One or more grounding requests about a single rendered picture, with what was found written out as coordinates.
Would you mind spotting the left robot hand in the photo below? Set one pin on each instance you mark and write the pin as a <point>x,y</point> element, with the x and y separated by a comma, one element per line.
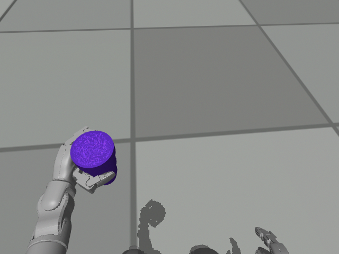
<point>65,169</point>

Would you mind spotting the left robot arm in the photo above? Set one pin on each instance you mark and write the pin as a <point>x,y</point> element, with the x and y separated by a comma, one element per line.
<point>53,227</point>

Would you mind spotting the right robot hand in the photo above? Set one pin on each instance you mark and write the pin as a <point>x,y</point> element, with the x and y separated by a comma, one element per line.
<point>271,241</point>

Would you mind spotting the cup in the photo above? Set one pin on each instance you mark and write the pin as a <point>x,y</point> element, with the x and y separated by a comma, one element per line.
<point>94,153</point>

